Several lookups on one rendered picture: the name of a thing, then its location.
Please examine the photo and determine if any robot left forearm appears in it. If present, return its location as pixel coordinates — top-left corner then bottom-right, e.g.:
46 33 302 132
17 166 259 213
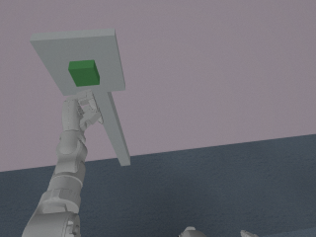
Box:
22 129 88 237

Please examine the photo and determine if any left robot hand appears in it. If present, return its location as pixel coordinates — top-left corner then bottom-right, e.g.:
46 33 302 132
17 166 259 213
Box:
61 89 104 134

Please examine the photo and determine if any robot left upper arm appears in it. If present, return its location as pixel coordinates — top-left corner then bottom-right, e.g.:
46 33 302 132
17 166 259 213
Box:
24 211 81 237

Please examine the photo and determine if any panel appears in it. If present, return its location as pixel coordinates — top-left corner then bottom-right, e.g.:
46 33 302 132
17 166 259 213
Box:
30 28 130 166

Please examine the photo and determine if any button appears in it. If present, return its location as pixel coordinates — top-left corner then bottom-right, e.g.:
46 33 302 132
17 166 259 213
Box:
68 59 100 87

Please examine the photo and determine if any right robot shin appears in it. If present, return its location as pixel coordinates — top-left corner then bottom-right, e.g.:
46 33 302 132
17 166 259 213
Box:
184 226 196 232

